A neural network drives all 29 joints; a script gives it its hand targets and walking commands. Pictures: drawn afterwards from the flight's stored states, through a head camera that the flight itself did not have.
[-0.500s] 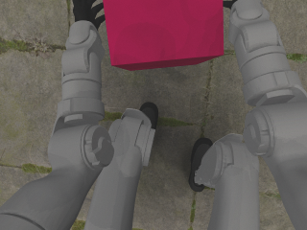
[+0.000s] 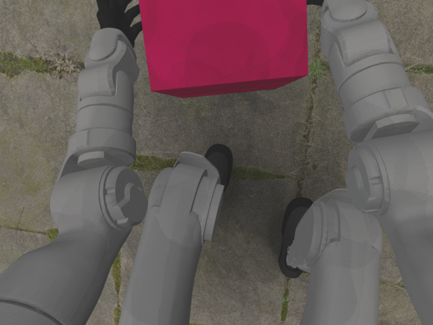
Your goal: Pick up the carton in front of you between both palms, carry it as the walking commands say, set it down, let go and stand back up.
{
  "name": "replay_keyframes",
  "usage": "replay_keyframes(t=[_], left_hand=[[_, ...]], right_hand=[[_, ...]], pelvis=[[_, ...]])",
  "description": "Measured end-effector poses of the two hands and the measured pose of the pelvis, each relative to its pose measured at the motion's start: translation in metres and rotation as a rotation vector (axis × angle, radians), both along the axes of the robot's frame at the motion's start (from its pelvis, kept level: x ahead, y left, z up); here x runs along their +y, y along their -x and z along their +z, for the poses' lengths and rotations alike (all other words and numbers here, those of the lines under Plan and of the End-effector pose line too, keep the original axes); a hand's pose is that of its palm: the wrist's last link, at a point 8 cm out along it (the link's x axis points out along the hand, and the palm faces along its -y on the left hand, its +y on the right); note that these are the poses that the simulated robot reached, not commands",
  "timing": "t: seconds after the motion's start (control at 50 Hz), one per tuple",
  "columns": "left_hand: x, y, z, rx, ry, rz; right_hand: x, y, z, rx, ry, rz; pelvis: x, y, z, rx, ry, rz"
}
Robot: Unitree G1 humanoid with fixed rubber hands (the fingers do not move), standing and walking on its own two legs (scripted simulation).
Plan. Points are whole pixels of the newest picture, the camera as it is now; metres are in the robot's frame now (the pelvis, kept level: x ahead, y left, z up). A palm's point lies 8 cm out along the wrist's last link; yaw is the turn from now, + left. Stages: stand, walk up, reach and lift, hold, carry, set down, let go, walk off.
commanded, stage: set down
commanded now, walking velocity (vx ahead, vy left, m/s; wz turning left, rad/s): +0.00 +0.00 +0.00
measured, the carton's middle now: (223, 29) +0.51 +0.15 -0.26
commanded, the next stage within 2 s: none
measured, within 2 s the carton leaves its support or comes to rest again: rests again in 0.38 s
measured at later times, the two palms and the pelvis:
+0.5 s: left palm (114, 33) +0.46 +0.30 -0.17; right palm out of the picture +0.56 +0.00 -0.19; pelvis -0.01 +0.00 -0.01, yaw +2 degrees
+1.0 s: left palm (117, 48) +0.44 +0.31 -0.20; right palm out of the picture +0.58 -0.07 -0.21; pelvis -0.01 +0.00 -0.02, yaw +1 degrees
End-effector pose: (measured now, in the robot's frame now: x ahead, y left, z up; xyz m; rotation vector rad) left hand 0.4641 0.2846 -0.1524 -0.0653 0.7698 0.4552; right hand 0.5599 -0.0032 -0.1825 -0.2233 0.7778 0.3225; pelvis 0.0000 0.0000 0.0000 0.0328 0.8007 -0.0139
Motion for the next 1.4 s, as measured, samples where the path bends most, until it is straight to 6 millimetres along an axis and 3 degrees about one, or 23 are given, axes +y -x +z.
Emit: replay_keyframes(t=[0.44, 0.72, 0.78, 0.92, 0.98, 1.06, 1.24, 1.4], left_hand=[[0.014, 0.000, -0.013, 0.033, -0.032, -0.012], [0.019, 0.010, -0.027, 0.051, -0.014, -0.004], [0.022, 0.013, -0.028, 0.031, -0.034, 0.030], [0.027, 0.024, -0.044, 0.049, -0.045, 0.084], [0.027, 0.023, -0.046, 0.045, -0.036, 0.075], [0.027, 0.015, -0.038, 0.008, -0.046, 0.064], [0.025, 0.015, 0.007, -0.099, -0.038, 0.083], [0.023, 0.020, 0.051, -0.094, -0.009, 0.091]], right_hand=[[0.006, 0.004, -0.010, -0.034, -0.107, 0.042], [0.010, 0.001, -0.019, -0.043, -0.110, 0.083], [-0.001, 0.002, -0.029, -0.055, -0.066, 0.069], [-0.055, -0.009, -0.039, -0.078, 0.029, -0.006], [-0.066, -0.017, -0.029, -0.082, 0.040, -0.018], [-0.061, -0.030, -0.009, -0.116, 0.020, -0.021], [-0.026, -0.035, 0.043, -0.178, 0.003, -0.002], [-0.028, -0.033, 0.091, -0.124, 0.040, -0.026]], pelvis=[[-0.003, 0.011, -0.010, -0.047, -0.031, -0.008], [-0.005, 0.010, -0.017, -0.103, -0.044, -0.006], [-0.004, 0.010, -0.019, -0.120, -0.048, -0.007], [0.001, 0.013, -0.019, -0.137, -0.044, -0.010], [0.003, 0.013, -0.019, -0.134, -0.037, -0.016], [0.006, 0.014, -0.018, -0.131, -0.031, -0.018], [0.008, 0.019, -0.001, -0.109, -0.014, 0.018], [0.010, 0.018, 0.035, -0.091, 0.016, 0.039]])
